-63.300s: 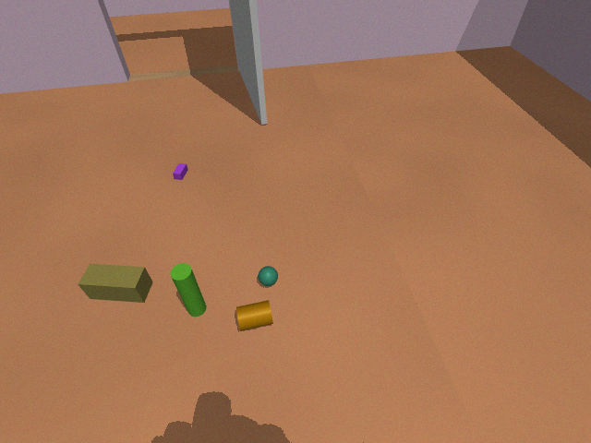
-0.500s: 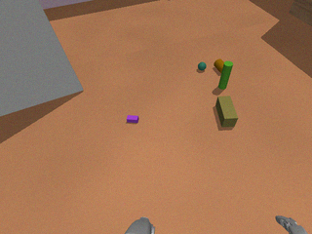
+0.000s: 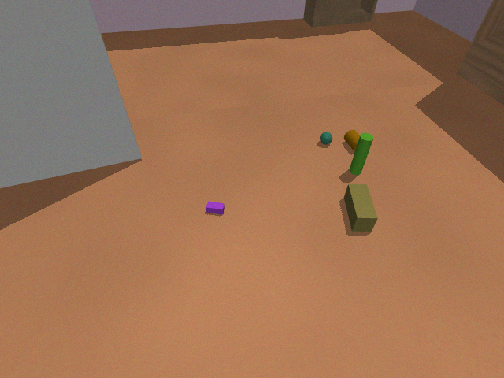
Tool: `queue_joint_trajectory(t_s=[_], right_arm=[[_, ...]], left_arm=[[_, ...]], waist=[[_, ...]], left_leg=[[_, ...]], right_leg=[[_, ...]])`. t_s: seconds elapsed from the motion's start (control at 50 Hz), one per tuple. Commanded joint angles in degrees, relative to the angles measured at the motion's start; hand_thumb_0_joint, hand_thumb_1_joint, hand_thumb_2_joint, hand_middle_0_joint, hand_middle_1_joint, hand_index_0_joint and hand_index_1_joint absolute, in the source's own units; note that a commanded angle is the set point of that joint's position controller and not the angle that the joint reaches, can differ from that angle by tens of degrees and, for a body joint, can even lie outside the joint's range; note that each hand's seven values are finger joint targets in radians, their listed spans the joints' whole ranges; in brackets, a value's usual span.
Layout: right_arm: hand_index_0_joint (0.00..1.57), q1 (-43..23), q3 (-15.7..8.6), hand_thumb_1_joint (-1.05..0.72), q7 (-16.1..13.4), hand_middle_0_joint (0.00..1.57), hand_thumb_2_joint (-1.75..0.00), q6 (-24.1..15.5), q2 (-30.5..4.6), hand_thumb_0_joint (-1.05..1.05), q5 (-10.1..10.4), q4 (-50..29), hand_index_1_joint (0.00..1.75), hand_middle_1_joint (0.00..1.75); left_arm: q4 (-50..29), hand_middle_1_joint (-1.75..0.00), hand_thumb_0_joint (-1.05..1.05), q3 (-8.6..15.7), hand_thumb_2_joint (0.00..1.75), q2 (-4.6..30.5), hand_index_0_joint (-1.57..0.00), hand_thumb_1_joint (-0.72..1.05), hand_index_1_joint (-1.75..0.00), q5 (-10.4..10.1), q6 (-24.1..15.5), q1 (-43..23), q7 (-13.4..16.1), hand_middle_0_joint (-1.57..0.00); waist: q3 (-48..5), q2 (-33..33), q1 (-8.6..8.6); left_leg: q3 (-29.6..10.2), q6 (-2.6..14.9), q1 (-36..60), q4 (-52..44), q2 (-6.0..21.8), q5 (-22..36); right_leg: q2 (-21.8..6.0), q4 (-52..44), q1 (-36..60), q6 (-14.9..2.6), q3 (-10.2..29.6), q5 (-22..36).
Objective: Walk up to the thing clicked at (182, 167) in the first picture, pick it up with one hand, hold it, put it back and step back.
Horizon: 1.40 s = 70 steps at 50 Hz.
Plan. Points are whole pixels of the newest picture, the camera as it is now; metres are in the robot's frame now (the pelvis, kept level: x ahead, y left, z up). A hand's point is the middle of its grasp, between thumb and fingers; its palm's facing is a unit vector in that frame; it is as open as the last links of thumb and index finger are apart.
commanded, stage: step back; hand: left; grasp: from above
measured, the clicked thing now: (215, 207) +1.07 +0.24 -0.75
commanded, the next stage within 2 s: stand in 0.60 s
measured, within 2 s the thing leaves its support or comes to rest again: neither
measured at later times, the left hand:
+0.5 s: hand out of the picture +0.14 +0.27 -0.15, palm faces +0.03 -0.92 -0.38, open 7.4 cm
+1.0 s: hand out of the picture +0.15 +0.26 -0.14, palm faces -0.02 -0.94 -0.34, open 7.4 cm
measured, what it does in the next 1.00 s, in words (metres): steps on the spot: right foot, then left foot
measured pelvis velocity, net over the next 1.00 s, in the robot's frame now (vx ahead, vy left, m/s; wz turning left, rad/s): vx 0.07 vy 0.01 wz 0.00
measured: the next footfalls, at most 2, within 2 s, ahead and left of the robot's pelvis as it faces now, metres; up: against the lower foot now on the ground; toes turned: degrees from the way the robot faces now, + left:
right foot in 0.08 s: +0.10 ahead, -0.12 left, +0.00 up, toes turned -2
left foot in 0.42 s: +0.13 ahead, +0.14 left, +0.00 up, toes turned +1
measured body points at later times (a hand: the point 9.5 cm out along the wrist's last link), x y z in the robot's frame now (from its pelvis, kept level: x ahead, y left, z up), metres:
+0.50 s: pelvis +0.06 +0.00 -0.01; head +0.09 +0.00 +0.44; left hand +0.14 +0.32 -0.13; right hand +0.14 -0.30 -0.14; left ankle +0.09 +0.14 -0.73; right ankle +0.06 -0.12 -0.73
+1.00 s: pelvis +0.07 +0.01 +0.01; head +0.07 +0.01 +0.46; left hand +0.16 +0.31 -0.12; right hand +0.18 -0.29 -0.11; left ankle +0.09 +0.14 -0.73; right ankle +0.06 -0.12 -0.73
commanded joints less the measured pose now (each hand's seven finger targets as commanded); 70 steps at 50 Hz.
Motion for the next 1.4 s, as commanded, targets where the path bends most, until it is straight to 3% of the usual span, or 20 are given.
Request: queue_joint_trajectory(t_s=[0.0,0.06,0.08,0.1,0.12,0.14,0.2,0.32,0.36,0.38,0.42,0.44,0.46,0.52,0.56,0.62,0.74,0.8,0.96,1.38], right_arm=[[0.2,-4.27,-3.81,-0.9,-1.26,0.2,-0.9,-0.71,-16.3,0.0,0.22,-5.25,0.3,0.3],[0.2,-5.62,-1.93,-0.9,-1.42,0.2,-0.9,0.39,-11.11,0.0,1.37,-5.94,0.3,0.3],[0.2,-3.95,-0.66,-0.9,-1.55,0.2,-0.9,0.31,-7.14,0.0,1.85,-6.69,0.3,0.3],[0.2,-4.41,-0.84,-0.9,-2.06,0.2,-0.9,0.5,-8.18,0.0,1.72,-6.97,0.3,0.3],[0.2,-2.49,-2.3,-0.9,-2.53,0.2,-0.9,0.83,-12.57,0.0,1.36,-5.11,0.3,0.3],[0.2,-1.32,-2.95,-0.9,-2.55,0.2,-0.9,0.61,-13.97,0.0,1.41,-4.15,0.3,0.3],[0.2,-1.31,-1.87,-0.9,-2.21,0.2,-0.9,0.19,-11.55,0.0,1.73,-2.68,0.3,0.3],[0.2,-2.5,-1.38,-0.9,-2.22,0.2,-0.9,0.38,-9.89,0.0,1.41,-1.63,0.3,0.3],[0.2,-2.57,-1.52,-0.9,-2.46,0.2,-0.9,0.06,-9.74,0.0,1.37,-0.7,0.3,0.3],[0.2,-1.96,-1.98,-0.9,-2.71,0.2,-0.9,-0.09,-10.64,0.0,1.23,-0.15,0.3,0.3],[0.2,-4.01,-2.77,-0.9,-3.2,0.2,-0.9,-0.45,-14.73,0.0,0.8,-0.74,0.3,0.3],[0.2,-8.59,-2.46,-0.9,-2.95,0.2,-0.9,-0.35,-16.2,0.0,1.59,-1.74,0.3,0.3],[0.2,-10.94,-2.31,-0.9,-2.73,0.2,-0.9,-0.1,-15.93,0.0,1.74,-1.67,0.3,0.3],[0.2,-12.78,-1.07,-0.9,-2.73,0.2,-0.9,0.28,-13.02,0.0,1.7,-1.0,0.3,0.3],[0.2,-11.95,-0.67,-0.9,-2.66,0.2,-0.9,0.29,-12.0,0.0,1.91,0.36,0.3,0.3],[0.2,-12.86,0.0,-0.9,-1.75,0.2,-0.9,-0.77,-13.1,0.0,2.26,1.67,0.3,0.3],[0.2,-13.31,0.45,-0.9,-1.8,0.2,-0.9,-1.39,-12.42,0.0,2.5,3.24,0.3,0.3],[0.2,-14.14,0.55,-0.9,-1.87,0.2,-0.9,-1.46,-12.23,0.0,2.5,3.6,0.3,0.3],[0.2,-14.85,0.81,-0.9,-1.67,0.2,-0.9,-0.96,-11.65,0.0,2.38,4.54,0.3,0.3],[0.2,-11.97,1.11,-0.9,-1.42,0.2,-0.9,-0.61,-11.88,0.0,2.2,6.52,0.3,0.3]], left_arm=[[-4.77,-0.3,0.0,2.32,0.9,8.74,-0.2,0.9,-0.3,-0.22,-2.73,-4.26,0.57,-0.2],[-0.95,-0.3,0.0,2.9,0.9,8.81,-0.2,0.9,-0.3,0.39,-3.93,2.89,1.8,-0.2],[-0.91,-0.3,0.0,3.93,0.9,12.3,-0.2,0.9,-0.3,1.09,-4.42,3.8,2.35,-0.2],[-2.33,-0.3,0.0,4.51,0.9,16.13,-0.2,0.9,-0.3,0.98,-4.52,2.29,2.6,-0.2],[-3.75,-0.3,0.0,4.44,0.9,17.0,-0.2,0.9,-0.3,0.97,-4.32,-1.62,2.38,-0.2],[-4.39,-0.3,0.0,4.28,0.9,16.11,-0.2,0.9,-0.3,0.87,-4.32,-3.74,2.34,-0.2],[-4.17,-0.3,0.0,2.77,0.9,11.36,-0.2,0.9,-0.3,-0.08,-5.07,-4.36,2.63,-0.2],[-4.45,-0.3,0.0,1.9,0.9,10.9,-0.2,0.9,-0.3,-0.81,-4.39,-6.25,2.99,-0.2],[-4.28,-0.3,0.0,1.47,0.9,10.9,-0.2,0.9,-0.3,-1.33,-3.56,-6.39,3.14,-0.2],[-4.67,-0.3,0.0,1.29,0.9,10.14,-0.2,0.9,-0.3,-1.4,-3.32,-6.52,3.22,-0.2],[-5.1,-0.3,0.0,0.42,0.9,7.63,-0.2,0.9,-0.3,-1.96,-2.71,-5.75,3.24,-0.2],[-3.78,-0.3,0.0,0.21,0.9,7.55,-0.2,0.9,-0.3,-2.41,-1.99,-4.83,3.27,-0.2],[-2.52,-0.3,0.0,0.15,0.9,7.93,-0.2,0.9,-0.3,-1.97,-1.89,-4.94,3.46,-0.2],[-1.1,-0.3,0.0,0.43,0.9,9.94,-0.2,0.9,-0.3,-1.16,-2.67,-5.38,3.21,-0.2],[-0.71,-0.3,0.0,0.58,0.9,11.04,-0.2,0.9,-0.3,-1.54,-2.72,-7.32,3.15,-0.2],[1.65,-0.3,0.0,-1.86,0.9,7.07,-0.2,0.9,-0.3,-1.69,-2.56,-7.83,2.21,-0.2],[3.85,-0.3,0.0,-2.01,0.9,8.44,-0.2,0.9,-0.3,-1.62,-3.06,-10.09,2.25,-0.2],[4.74,-0.3,0.0,-2.13,0.9,8.03,-0.2,0.9,-0.3,-1.63,-3.09,-10.05,2.22,-0.2],[6.09,-0.3,0.0,-2.07,0.9,8.3,-0.2,0.9,-0.3,-1.13,-2.76,-11.56,1.96,-0.2],[6.89,-0.3,0.0,-2.25,0.9,8.59,-0.2,0.9,-0.3,-1.21,-2.71,-9.92,1.93,-0.2]], waist=[[2.37,14.24,-0.67],[-1.39,5.8,4.08],[-1.8,-5.85,4.06],[-1.5,-7.49,4.22],[0.8,-2.97,3.04],[3.54,-3.48,1.81],[0.77,-2.94,1.16],[-2.97,-7.24,0.89],[-4.1,-5.83,-0.04],[-5.96,-4.63,-0.23],[-9.46,4.27,0.72],[-8.53,6.71,2.25],[-6.78,7.62,2.44],[-6.28,5.73,2.14],[-5.8,4.83,0.91],[-5.2,6.99,1.21],[-6.99,3.41,0.57],[-7.47,3.25,0.75],[-2.69,3.14,0.41],[-1.89,1.71,0.02]], left_leg=[[-11.51,9.43,-5.99,-11.9,11.05,-13.53],[-5.14,5.49,-14.58,4.29,6.94,-7.3],[-1.29,2.72,-20.99,16.72,0.78,-9.9],[-1.83,0.86,-24.08,22.01,-2.64,-16.47],[-5.52,0.62,-18.92,25.16,0.08,-17.47],[-5.67,0.82,-18.39,26.3,1.3,-17.01],[-6.24,0.63,-16.44,22.42,2.19,-10.17],[2.12,-0.18,-6.71,8.17,1.99,-4.15],[3.71,0.31,-1.94,-1.23,1.05,6.7],[2.01,1.29,0.51,-2.63,2.05,14.13],[-9.36,5.69,3.61,-3.72,12.21,26.49],[-11.91,9.83,-2.17,-3.68,15.38,21.31],[-11.37,10.1,-6.21,-3.46,15.72,18.58],[-3.86,3.99,-6.55,0.15,8.51,15.15],[-3.1,2.48,-4.47,-0.76,7.43,12.82],[-6.52,2.68,-2.32,-6.94,9.36,11.88],[-3.87,1.47,4.1,-7.29,8.8,24.74],[-3.13,1.4,6.19,-8.06,8.81,25.5],[-3.08,0.44,2.61,-13.08,8.02,11.38],[-3.12,0.22,2.42,-13.51,7.8,7.39]], right_leg=[[0.73,-9.08,2.71,0.22,-1.5,1.59],[1.7,-22.68,21.18,-0.03,0.05,10.02],[-6.96,-28.22,23.9,-2.27,15.94,4.49],[-17.82,-33.56,19.17,-7.59,31.57,-7.13],[-21.13,-33.8,10.71,-11.4,34.12,-14.23],[-20.9,-33.11,7.65,-13.4,32.45,-11.71],[-13.72,-28.18,11.16,-8.6,17.08,12.27],[-11.81,-20.25,9.71,-7.46,7.78,36.63],[-9.53,-14.98,9.66,-5.27,4.98,41.35],[-8.36,-11.99,10.16,-3.66,4.39,41.07],[-2.78,-6.57,6.42,-0.67,2.11,26.26],[0.21,-6.83,9.11,-0.07,0.05,11.8],[-0.03,-9.53,12.23,-0.45,0.44,7.53],[-4.06,-16.61,13.91,-1.79,5.31,20.62],[-5.85,-17.54,11.91,-2.53,7.44,22.22],[-3.89,-21.29,13.46,-0.8,4.6,17.08],[-5.51,-24.35,17.09,-0.08,4.01,28.45],[-5.61,-25.88,17.29,0.13,3.72,29.31],[-5.55,-30.64,15.49,0.34,4.32,17.41],[-5.78,-32.78,12.78,0.11,5.13,12.45]])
